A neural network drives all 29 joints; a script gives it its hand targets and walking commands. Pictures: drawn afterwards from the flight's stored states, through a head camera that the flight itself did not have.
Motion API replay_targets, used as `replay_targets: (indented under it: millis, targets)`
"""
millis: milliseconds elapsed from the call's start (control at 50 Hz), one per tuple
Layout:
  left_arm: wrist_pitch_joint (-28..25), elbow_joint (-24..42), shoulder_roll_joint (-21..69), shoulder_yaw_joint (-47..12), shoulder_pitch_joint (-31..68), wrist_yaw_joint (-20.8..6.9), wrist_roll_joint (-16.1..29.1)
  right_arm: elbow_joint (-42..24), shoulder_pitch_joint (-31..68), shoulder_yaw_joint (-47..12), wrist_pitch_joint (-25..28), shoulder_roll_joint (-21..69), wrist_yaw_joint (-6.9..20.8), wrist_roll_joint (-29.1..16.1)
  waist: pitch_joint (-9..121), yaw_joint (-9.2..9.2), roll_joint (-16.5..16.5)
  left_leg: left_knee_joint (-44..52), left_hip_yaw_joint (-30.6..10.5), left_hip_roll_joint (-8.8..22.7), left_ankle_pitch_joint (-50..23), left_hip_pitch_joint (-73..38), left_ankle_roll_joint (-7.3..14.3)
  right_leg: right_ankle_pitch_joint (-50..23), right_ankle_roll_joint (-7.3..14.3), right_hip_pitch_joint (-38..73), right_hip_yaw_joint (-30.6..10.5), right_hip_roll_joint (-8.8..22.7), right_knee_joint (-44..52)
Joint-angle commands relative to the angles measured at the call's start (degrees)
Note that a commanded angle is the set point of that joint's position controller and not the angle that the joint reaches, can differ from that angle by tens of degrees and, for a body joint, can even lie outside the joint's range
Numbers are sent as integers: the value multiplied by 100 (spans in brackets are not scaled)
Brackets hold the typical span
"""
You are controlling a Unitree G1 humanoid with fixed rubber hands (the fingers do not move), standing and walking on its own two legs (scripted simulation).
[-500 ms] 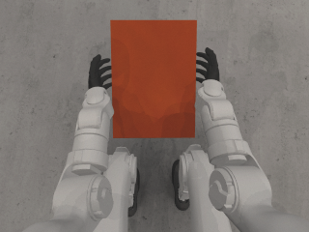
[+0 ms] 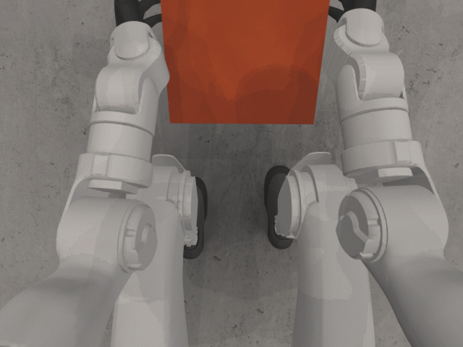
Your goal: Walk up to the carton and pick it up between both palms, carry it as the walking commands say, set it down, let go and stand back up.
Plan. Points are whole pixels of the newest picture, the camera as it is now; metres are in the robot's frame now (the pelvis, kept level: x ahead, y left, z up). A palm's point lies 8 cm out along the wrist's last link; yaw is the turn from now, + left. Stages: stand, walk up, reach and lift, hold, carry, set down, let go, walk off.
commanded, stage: set down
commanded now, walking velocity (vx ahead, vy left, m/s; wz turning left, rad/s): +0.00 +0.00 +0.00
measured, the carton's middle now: (241, 18) +0.55 -0.01 -0.20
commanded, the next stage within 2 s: none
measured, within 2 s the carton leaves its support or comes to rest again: rests again in 1.66 s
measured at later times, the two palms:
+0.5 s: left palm (144, 10) +0.56 +0.13 -0.19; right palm out of the picture +0.57 -0.15 -0.18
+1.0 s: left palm (149, 12) +0.58 +0.13 -0.23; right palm (331, 4) +0.58 -0.16 -0.23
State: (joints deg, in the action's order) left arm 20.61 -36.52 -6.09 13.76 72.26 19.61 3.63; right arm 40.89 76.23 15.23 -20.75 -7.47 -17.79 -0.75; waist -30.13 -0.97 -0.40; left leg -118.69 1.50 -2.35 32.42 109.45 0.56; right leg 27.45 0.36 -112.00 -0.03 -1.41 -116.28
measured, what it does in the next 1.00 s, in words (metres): lowers itself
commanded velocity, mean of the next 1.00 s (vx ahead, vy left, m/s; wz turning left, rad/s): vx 0.00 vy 0.00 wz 0.00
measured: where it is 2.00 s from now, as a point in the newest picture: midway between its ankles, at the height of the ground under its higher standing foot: (234, 226)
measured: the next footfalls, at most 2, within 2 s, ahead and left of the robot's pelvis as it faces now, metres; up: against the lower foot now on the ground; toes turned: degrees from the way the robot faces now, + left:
none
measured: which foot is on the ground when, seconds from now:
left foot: down 0.00-1.00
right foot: down 0.00-1.00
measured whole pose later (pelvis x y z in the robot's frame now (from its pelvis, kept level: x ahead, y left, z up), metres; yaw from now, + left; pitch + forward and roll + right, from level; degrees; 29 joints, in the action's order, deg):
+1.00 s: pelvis +0.03 +0.00 -0.07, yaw +0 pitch +28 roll +0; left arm 12.8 -58.4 -15.6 5.2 85.0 9.9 10.1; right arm 65.5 89.7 7.7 -10.7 -16.8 -11.2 -8.6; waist -29.9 -0.6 -0.4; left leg -131.7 0.6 -5.1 36.9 123.3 -0.7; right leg 31.2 -0.6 -126.1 -0.1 -2.1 -128.8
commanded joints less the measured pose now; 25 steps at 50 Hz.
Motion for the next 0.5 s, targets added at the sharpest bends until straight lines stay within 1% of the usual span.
replay_targets:
  millis: [0,20,40,60,80,100,120,140,160,180,200,220,240,260,280,300,320,340,360,380,400,420,440,460,480]
  targets:
    - [-475,1237,4963,-3254,5566,-2274,721,-285,4078,-2857,324,5619,2305,-777,12082,168,-164,1477,187,-583,-1200,-3632,-112,-1027,88,4195,166,-606,986]
    - [-483,988,5119,-3139,5616,-2328,707,-275,4165,-2735,378,5630,2347,-703,11998,101,-45,1428,168,-581,-1122,-3535,-93,-934,89,4092,213,-637,950]
    - [-532,901,5096,-3091,5514,-2370,697,-143,4161,-2656,406,5652,2385,-619,11947,115,-18,1372,164,-583,-1188,-3456,-98,-963,99,4046,215,-607,890]
    - [-549,688,5145,-2928,5501,-2418,636,-81,4199,-2525,452,5682,2411,-608,11778,81,-4,1329,204,-594,-1111,-3247,-66,-919,78,3889,269,-630,854]
    - [-590,613,5228,-2883,5466,-2450,622,55,4160,-2421,498,5632,2441,-543,11660,87,-27,1278,196,-610,-1166,-3170,-83,-932,105,3782,279,-620,809]
    - [-598,447,5274,-2814,5415,-2481,580,50,4221,-2289,540,5557,2459,-491,11525,-20,-142,1219,214,-595,-1137,-3094,-73,-971,126,3668,252,-624,781]
    - [-629,456,5227,-2750,5374,-2503,589,128,4143,-2257,545,5551,2495,-473,11515,64,-77,1209,205,-600,-1236,-3147,-65,-1023,123,3619,289,-616,695]
    - [-658,405,5198,-2758,5515,-2529,611,179,4203,-2265,561,5558,2513,-472,11382,-8,-47,1109,229,-604,-1204,-2948,-76,-1058,114,3539,286,-608,691]
    - [-679,532,5208,-2723,5684,-2544,616,59,4342,-2267,575,5543,2523,-449,11513,-22,-38,1058,248,-605,-1258,-2977,-72,-1134,120,3639,274,-604,648]
    - [-692,622,5188,-2769,5734,-2567,679,-97,4411,-2275,601,5482,2511,-480,11790,-80,-23,1005,251,-599,-1386,-3050,-69,-1294,100,3852,296,-581,618]
    - [-704,644,5183,-2770,5815,-2563,718,-118,4470,-2271,632,5504,2503,-533,11771,-25,-40,998,243,-624,-1391,-2949,-72,-1290,113,3786,321,-597,526]
    - [-720,729,5240,-2846,5927,-2544,761,-190,4518,-2306,656,5526,2493,-610,11904,-2,-141,954,251,-606,-1556,-3147,-97,-1479,132,3850,304,-595,499]
    - [-744,722,5119,-2882,5846,-2534,721,-174,4532,-2356,688,5509,2494,-709,11908,125,-285,916,274,-595,-1705,-3202,-119,-1584,148,3787,286,-592,436]
    - [-770,701,5062,-2860,5996,-2513,729,-7,4512,-2297,690,5536,2506,-718,11638,67,-212,917,213,-577,-1690,-3061,-90,-1549,140,3571,291,-609,362]
    - [-849,1010,4941,-2870,6179,-2488,742,101,4479,-2307,687,5628,2521,-770,11800,177,-213,881,221,-582,-1812,-3197,-87,-1654,153,3667,259,-601,319]
    - [-888,904,4832,-2751,6087,-2478,760,204,4450,-2285,698,5617,2526,-754,11715,157,-9,884,216,-561,-1859,-3130,-57,-1639,116,3673,319,-612,309]
    - [-910,753,4801,-2715,5958,-2489,747,414,4164,-2220,695,5608,2536,-736,11439,84,-31,822,231,-553,-1783,-2847,-48,-1670,129,3610,260,-624,296]
    - [-924,741,4885,-2726,5888,-2504,773,378,4246,-2190,733,5527,2533,-709,11353,69,-120,774,245,-567,-1835,-2817,-50,-1727,132,3550,238,-611,275]
    - [-923,429,4949,-2674,5684,-2528,735,592,4056,-2160,742,5549,2535,-682,11138,154,-74,791,226,-572,-1848,-2755,-43,-1792,129,3534,237,-627,256]
    - [-918,274,5008,-2643,5544,-2551,742,513,4149,-2154,793,5513,2544,-721,10933,92,-94,717,210,-586,-1846,-2640,-44,-1777,137,3358,246,-632,223]
    - [-947,393,4960,-2608,5587,-2578,791,588,4091,-2099,811,5453,2554,-706,10927,7,-48,667,205,-563,-1904,-2662,-54,-1812,120,3398,240,-598,228]
    - [-954,349,4925,-2609,5606,-2589,764,620,4059,-2105,854,5445,2561,-738,10867,29,-63,631,168,-553,-1998,-2633,-66,-1911,127,3268,264,-622,138]
    - [-977,265,4942,-2571,5574,-2603,789,659,4089,-2072,868,5406,2565,-707,10773,-27,-11,566,192,-570,-1994,-2560,-66,-1918,118,3243,269,-609,133]
    - [-1005,351,4933,-2639,5529,-2601,808,548,4099,-2154,902,5431,2563,-799,10909,69,-20,527,169,-568,-2204,-2680,-73,-2075,108,3308,251,-617,64]
    - [-1023,324,4915,-2571,5522,-2595,800,543,4201,-2193,956,5432,2543,-882,10987,64,-15,484,153,-566,-2307,-2710,-52,-2184,93,3377,297,-620,-3]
